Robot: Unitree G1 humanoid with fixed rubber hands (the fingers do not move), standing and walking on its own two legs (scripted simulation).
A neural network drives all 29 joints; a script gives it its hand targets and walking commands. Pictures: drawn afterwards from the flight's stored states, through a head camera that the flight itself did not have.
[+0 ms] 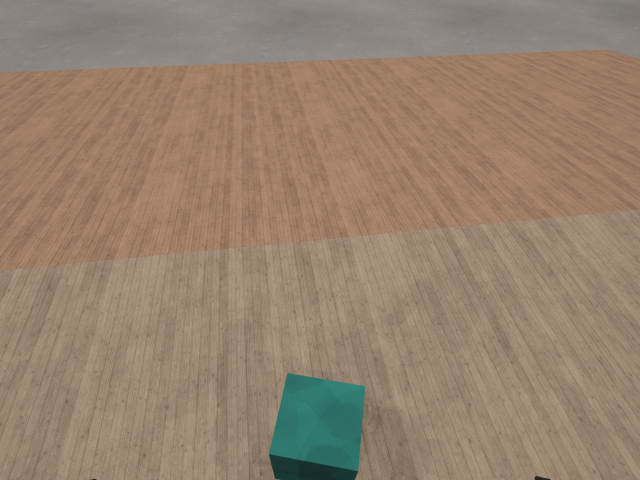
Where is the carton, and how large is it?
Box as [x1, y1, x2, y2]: [269, 373, 364, 479]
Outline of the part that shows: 287,373 269,451 269,456 275,478 354,479 358,468 364,386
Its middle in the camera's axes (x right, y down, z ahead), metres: +0.00 +0.52 +1.05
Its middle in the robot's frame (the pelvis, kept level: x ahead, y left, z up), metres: +0.39 -0.02 -0.66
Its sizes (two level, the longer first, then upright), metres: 0.210 0.200 0.250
